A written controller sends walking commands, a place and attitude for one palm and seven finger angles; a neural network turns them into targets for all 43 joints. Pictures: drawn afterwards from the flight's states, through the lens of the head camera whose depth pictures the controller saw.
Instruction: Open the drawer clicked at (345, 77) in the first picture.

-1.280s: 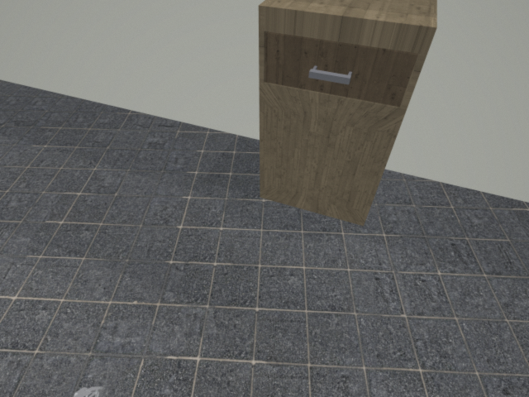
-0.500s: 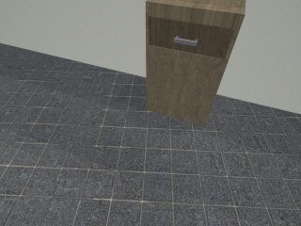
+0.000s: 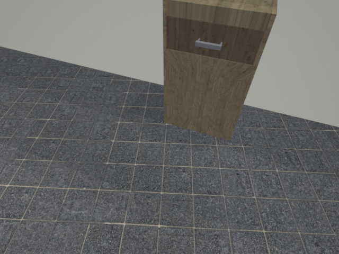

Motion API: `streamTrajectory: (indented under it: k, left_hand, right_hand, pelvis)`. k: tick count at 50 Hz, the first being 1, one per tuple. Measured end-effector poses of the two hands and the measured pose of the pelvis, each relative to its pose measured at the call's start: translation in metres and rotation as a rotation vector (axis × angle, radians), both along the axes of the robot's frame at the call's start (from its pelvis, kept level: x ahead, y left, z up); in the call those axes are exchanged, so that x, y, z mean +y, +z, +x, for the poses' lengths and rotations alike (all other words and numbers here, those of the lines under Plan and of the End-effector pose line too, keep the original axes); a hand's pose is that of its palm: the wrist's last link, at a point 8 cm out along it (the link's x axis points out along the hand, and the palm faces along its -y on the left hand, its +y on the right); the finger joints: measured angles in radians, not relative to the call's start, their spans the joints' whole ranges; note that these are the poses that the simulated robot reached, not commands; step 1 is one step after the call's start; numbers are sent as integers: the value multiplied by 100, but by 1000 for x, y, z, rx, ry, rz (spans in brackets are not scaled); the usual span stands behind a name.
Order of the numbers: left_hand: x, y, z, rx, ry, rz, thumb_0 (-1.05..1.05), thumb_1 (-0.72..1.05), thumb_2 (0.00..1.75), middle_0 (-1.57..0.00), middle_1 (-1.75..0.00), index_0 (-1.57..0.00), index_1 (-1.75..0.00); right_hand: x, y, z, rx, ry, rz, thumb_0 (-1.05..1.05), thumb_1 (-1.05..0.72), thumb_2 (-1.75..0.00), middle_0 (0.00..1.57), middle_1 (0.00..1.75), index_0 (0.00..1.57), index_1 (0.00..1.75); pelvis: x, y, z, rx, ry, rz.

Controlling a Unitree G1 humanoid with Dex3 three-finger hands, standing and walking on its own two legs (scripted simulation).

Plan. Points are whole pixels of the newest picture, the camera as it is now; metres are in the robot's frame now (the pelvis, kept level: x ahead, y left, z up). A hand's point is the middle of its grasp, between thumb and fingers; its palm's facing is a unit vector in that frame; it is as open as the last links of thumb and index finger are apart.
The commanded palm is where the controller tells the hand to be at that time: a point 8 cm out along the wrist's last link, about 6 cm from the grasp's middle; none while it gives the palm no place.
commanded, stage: look at it before walking up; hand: left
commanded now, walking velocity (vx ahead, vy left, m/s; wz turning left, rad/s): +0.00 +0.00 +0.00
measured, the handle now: (209, 43) +1.12 -0.15 -0.03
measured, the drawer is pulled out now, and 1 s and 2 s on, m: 0.00 0.00 0.00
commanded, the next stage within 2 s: walk to a spot facing it in 0.16 s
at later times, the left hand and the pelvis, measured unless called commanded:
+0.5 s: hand out of the picture +0.06 +0.22 -0.18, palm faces -0.06 -0.97 -0.25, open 7.4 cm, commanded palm none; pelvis +0.04 +0.00 -0.01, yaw -4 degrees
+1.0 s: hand out of the picture +0.16 +0.21 -0.20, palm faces -0.15 -0.98 -0.15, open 7.4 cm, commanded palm none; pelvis +0.21 +0.02 -0.03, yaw -16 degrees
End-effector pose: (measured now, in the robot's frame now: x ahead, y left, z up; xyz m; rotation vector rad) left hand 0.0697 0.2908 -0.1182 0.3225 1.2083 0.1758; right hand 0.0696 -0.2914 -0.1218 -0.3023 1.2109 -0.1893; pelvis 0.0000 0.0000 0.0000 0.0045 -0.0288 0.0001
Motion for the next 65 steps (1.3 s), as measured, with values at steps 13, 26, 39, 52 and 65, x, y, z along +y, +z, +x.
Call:
streamTrajectory:
  k: [13, 26, 39, 52, 65]
  left_hand:
    - [2, 0, 4, 5, 5, 2, 0, 91, 90, -20, -30, -20, -30]
    - [-32, -29, -12, 137, 10, -91, 0, 91, 90, -20, -29, -20, -30]
    - [-85, -29, -19, 317, 75, -160, 0, 91, 90, -20, -30, -20, -30]
    - [-23, -56, 148, 330, -71, -133, 1, 91, 90, -20, -30, -20, -30]
    - [-89, -6, 436, -110, -447, -111, 0, 92, 90, -19, -29, -19, -30]
  right_hand:
    - [0, 2, 9, -1, 3, -5, 1, -90, -90, 20, 30, 20, 30]
    - [29, -27, -14, 50, -97, 81, 1, -90, -90, 20, 30, 20, 30]
    - [39, -32, 54, 88, -167, 133, 1, -91, -90, 20, 30, 20, 30]
    - [72, -12, 218, -234, -227, 81, 0, -91, -90, 20, 30, 20, 30]
    - [70, -21, 125, 0, -564, 73, -1, -93, -90, 20, 30, 20, 30]
  pelvis:
    - [1, 1, 6, -1, 0, -1]
    - [-2, -14, 41, 23, -81, 7]
    - [-10, -13, 119, 41, -142, -6]
    - [25, -25, 223, 19, -313, -15]
    - [20, -11, 281, 20, -474, 6]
